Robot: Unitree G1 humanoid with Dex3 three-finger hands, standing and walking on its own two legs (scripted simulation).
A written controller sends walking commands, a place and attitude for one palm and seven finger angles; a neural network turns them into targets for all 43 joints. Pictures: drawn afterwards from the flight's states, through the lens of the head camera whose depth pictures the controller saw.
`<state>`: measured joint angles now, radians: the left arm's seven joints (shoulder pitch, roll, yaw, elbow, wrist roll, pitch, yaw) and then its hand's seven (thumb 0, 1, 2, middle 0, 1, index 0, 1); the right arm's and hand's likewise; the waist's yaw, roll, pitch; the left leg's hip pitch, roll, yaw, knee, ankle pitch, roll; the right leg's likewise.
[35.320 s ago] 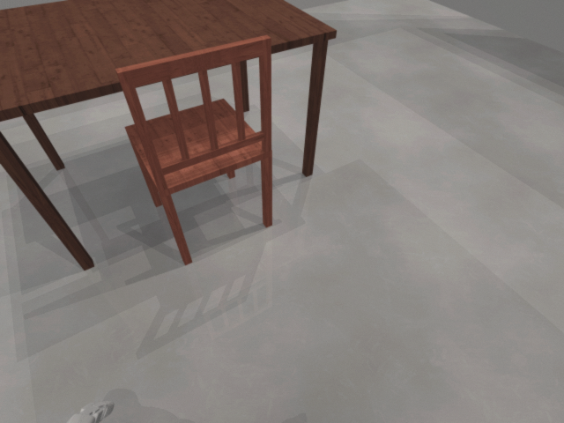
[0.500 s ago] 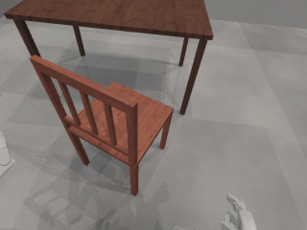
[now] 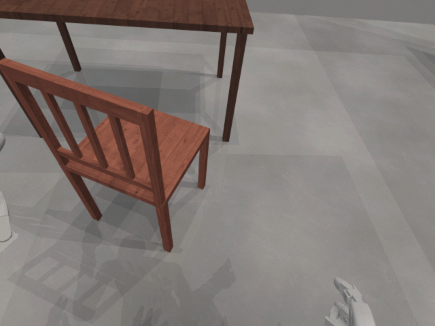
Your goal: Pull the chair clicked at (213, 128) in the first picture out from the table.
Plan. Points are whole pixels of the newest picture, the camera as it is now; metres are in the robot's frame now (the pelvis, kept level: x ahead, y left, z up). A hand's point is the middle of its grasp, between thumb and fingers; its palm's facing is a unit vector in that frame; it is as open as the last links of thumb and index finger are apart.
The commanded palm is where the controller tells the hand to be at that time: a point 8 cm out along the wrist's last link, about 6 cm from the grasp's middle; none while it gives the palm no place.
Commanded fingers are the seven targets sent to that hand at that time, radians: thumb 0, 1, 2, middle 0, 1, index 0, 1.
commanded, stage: stop stepping back and stand still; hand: left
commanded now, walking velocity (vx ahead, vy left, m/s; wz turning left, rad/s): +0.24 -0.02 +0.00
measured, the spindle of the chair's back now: (92, 137) +0.61 +0.36 -0.10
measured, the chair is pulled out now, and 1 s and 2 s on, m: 0.46 0.46 0.46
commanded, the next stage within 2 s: let the arm hang, fingers relaxed in 1.12 s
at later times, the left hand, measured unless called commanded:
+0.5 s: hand (14, 263) +0.17 +0.23 +0.17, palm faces +0.41 -0.78 -0.48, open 7.4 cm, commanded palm +0.11 +0.28 +0.18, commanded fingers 0.00 0.90 0.90 -0.20 -0.30 -0.20 -0.30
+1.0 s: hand (34, 223) +0.22 +0.24 +0.16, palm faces +0.35 -0.80 -0.49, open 7.4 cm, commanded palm +0.15 +0.28 +0.18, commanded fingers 0.00 0.90 0.90 -0.20 -0.30 -0.20 -0.30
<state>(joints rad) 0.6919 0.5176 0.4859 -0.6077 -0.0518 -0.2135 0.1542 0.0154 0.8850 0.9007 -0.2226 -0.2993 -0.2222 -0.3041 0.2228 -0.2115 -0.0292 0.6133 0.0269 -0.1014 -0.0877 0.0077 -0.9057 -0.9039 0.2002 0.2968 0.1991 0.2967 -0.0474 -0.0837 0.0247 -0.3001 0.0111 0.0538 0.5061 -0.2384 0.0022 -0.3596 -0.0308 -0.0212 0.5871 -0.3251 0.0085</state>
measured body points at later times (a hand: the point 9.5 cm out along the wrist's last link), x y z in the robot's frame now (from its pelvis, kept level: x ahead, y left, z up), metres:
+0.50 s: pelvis -0.03 -0.02 -0.01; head -0.04 -0.02 +0.44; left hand +0.14 +0.27 +0.20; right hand +0.10 -0.25 -0.10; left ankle -0.02 +0.10 -0.72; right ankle -0.01 -0.11 -0.74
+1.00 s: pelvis +0.01 -0.02 +0.01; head +0.03 -0.01 +0.46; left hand +0.19 +0.28 +0.19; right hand +0.18 -0.25 -0.07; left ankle -0.01 +0.09 -0.73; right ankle -0.01 -0.11 -0.73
